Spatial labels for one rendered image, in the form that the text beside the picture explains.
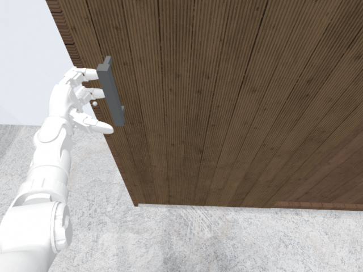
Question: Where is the handle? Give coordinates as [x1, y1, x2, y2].
[96, 56, 125, 126]

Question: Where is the left robot forearm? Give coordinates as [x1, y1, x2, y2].
[0, 117, 74, 253]

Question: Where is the robot left upper arm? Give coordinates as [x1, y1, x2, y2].
[0, 201, 73, 272]

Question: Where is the wardrobe door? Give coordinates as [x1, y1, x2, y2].
[279, 120, 363, 204]
[58, 0, 363, 209]

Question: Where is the robot left hand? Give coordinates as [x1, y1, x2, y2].
[48, 66, 113, 134]

